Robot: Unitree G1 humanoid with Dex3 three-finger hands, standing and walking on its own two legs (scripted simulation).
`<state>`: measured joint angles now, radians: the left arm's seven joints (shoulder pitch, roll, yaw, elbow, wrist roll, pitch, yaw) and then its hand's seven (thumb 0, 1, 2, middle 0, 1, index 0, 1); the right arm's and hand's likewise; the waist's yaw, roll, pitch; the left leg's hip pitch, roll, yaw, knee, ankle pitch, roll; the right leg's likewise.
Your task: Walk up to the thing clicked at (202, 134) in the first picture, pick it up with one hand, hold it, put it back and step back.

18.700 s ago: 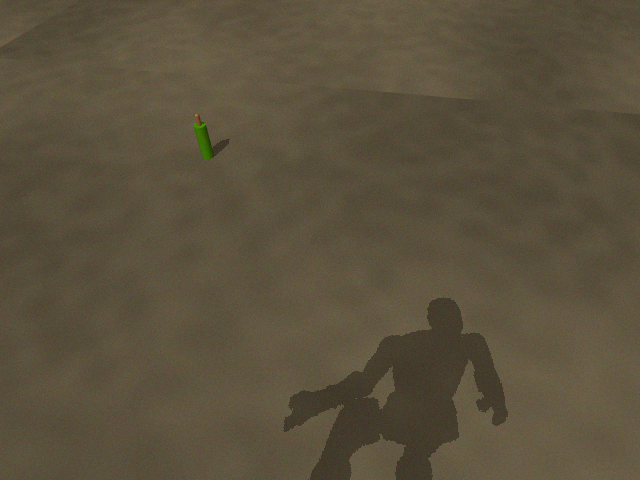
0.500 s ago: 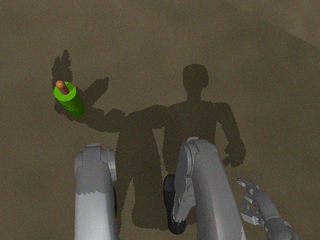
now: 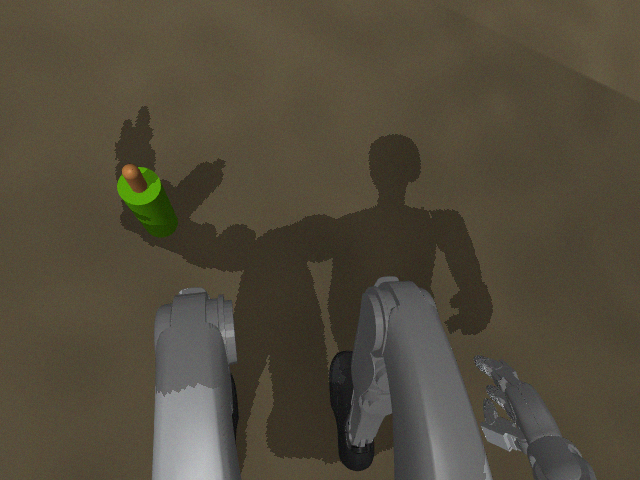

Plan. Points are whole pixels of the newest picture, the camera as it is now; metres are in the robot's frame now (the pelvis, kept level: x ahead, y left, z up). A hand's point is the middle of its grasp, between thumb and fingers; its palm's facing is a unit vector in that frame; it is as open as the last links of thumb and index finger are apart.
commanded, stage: go down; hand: left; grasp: from the side
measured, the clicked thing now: (148, 200) +0.49 +0.24 -0.26
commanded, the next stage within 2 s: approach in 0.62 s
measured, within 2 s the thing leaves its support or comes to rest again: neither
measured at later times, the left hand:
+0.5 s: hand out of the picture +0.39 +0.41 +0.02, palm faces +0.14 -0.99 -0.05, open 17.6 cm
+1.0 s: hand out of the picture +0.39 +0.40 -0.02, palm faces +0.16 -0.99 +0.02, open 17.7 cm
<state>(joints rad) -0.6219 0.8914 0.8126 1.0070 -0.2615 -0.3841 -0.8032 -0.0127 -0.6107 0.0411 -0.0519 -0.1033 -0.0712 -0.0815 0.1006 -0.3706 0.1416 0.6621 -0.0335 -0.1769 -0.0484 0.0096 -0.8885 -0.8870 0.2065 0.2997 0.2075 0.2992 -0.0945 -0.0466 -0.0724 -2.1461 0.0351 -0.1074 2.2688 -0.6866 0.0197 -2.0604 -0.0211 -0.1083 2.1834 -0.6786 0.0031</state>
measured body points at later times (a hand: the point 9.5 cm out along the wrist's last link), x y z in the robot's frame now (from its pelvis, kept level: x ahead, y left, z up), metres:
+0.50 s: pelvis +0.00 +0.00 +0.00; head +0.21 +0.08 +0.38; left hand +0.37 +0.46 +0.03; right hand +0.17 -0.28 -0.10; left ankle +0.08 +0.12 -0.35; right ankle +0.10 -0.12 -0.35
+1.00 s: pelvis +0.00 +0.00 -0.01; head +0.22 +0.08 +0.37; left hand +0.37 +0.46 -0.02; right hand +0.16 -0.28 -0.10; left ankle +0.08 +0.12 -0.35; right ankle +0.10 -0.12 -0.35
